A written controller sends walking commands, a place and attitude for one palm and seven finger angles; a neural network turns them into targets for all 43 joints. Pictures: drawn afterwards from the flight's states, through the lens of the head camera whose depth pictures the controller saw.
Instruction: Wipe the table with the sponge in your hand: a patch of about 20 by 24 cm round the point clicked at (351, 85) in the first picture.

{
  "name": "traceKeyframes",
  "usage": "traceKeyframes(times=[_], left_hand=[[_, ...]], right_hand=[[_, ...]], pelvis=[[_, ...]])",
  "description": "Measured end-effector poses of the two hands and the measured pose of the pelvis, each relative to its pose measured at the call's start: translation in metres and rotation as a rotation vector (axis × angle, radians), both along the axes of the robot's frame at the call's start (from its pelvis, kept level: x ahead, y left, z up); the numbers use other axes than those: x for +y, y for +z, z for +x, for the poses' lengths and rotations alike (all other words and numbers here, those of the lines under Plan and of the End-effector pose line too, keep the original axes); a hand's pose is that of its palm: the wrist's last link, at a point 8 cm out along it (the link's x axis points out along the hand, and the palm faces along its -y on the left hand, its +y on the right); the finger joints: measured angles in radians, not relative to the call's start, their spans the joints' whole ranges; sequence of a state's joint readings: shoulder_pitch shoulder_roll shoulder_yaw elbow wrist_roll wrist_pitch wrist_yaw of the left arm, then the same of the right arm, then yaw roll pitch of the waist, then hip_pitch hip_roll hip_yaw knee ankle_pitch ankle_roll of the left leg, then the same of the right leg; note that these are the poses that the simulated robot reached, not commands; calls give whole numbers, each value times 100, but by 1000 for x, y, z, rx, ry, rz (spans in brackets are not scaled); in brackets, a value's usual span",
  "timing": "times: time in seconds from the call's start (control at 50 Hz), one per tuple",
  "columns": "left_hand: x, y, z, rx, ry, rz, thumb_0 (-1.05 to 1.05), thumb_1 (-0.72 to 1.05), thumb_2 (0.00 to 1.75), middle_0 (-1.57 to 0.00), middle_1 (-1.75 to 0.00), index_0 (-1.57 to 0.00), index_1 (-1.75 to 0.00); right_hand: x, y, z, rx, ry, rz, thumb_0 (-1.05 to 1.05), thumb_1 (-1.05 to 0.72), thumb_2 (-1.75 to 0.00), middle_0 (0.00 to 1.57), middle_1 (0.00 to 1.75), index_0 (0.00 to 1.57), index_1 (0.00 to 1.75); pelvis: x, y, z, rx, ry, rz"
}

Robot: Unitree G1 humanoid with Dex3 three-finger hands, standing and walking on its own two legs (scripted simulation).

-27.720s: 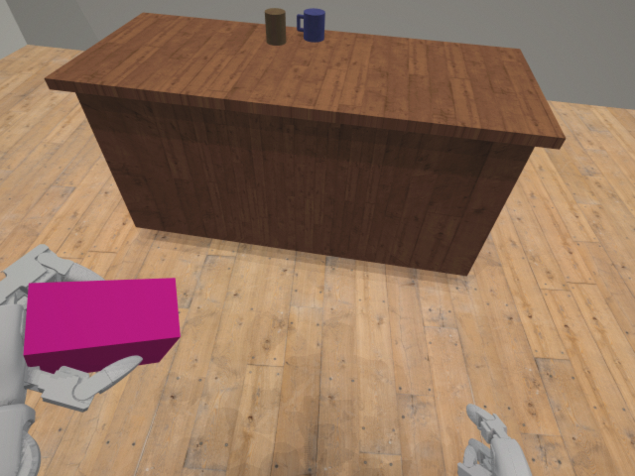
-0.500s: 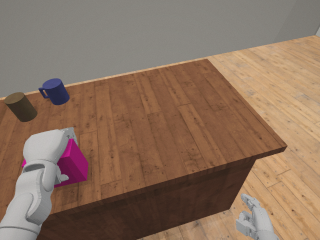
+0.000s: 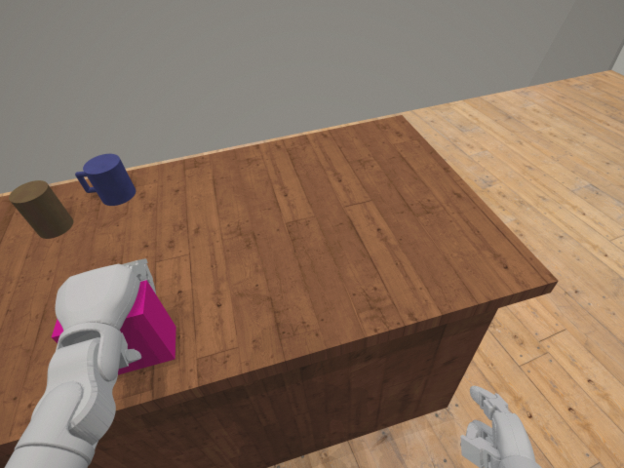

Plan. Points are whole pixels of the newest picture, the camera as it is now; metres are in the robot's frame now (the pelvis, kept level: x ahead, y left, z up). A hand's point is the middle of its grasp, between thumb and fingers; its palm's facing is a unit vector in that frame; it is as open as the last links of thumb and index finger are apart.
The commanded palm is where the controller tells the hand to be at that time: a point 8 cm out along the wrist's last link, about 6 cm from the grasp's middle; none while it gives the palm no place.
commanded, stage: lower the sponge onto the table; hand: left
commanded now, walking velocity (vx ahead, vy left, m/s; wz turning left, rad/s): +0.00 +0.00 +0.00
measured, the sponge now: (127, 338) +0.25 +0.31 +0.02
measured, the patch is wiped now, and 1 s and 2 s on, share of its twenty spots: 0.00 0.05 0.30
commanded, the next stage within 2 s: wipe forward along the first lane in 0.38 s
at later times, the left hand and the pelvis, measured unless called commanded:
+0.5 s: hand (126, 322) +0.26 +0.31 +0.04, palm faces -0.04 -0.06 -1.00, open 10.0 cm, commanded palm +0.24 +0.30 +0.10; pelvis +0.01 +0.00 +0.00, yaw +0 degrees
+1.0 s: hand (128, 290) +0.31 +0.34 +0.04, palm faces -0.11 -0.03 -0.99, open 10.0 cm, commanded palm +0.29 +0.33 +0.08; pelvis +0.01 +0.00 -0.01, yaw +0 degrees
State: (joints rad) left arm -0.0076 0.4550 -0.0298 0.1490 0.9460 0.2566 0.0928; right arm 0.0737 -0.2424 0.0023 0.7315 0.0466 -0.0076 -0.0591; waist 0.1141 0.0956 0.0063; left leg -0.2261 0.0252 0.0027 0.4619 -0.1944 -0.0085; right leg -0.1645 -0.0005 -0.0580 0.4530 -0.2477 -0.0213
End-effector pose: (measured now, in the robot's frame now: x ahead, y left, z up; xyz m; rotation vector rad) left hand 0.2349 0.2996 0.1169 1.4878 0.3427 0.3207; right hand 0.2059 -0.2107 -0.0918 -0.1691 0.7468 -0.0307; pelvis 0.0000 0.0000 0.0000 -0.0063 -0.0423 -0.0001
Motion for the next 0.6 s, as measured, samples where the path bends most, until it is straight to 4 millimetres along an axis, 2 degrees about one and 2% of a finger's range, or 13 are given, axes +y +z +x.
traceKeyframes(times=[0.1,0.2,0.32,0.48,0.6], left_hand=[[7,-5,2,50,47,-6,0,-49,103,-74,-135,-75,-134],[4,-16,2,106,18,-22,0,-49,103,-74,-135,-75,-134],[0,-16,0,68,-34,-6,0,-49,103,-74,-135,-75,-134],[3,-18,5,40,5,2,0,-49,103,-74,-135,-75,-134],[5,-17,17,55,23,16,0,-49,103,-74,-135,-75,-134]], right_hand=[[-6,-1,-2,2,-17,1,1,-91,-90,20,30,20,30],[-15,-2,-4,6,-34,-15,1,-91,-90,20,30,20,30],[-22,-5,-8,20,-44,-33,1,-91,-90,20,30,20,30],[-21,-10,-9,42,-50,-23,1,-91,-90,20,30,20,30],[-18,-13,-8,49,-48,-15,1,-91,-90,20,30,20,30]], pelvis=[[-1,0,1,6,1,0],[-2,-1,3,11,1,0],[-2,-2,5,19,-1,-2],[-2,-3,6,36,2,-1],[-3,-4,6,45,7,1]])
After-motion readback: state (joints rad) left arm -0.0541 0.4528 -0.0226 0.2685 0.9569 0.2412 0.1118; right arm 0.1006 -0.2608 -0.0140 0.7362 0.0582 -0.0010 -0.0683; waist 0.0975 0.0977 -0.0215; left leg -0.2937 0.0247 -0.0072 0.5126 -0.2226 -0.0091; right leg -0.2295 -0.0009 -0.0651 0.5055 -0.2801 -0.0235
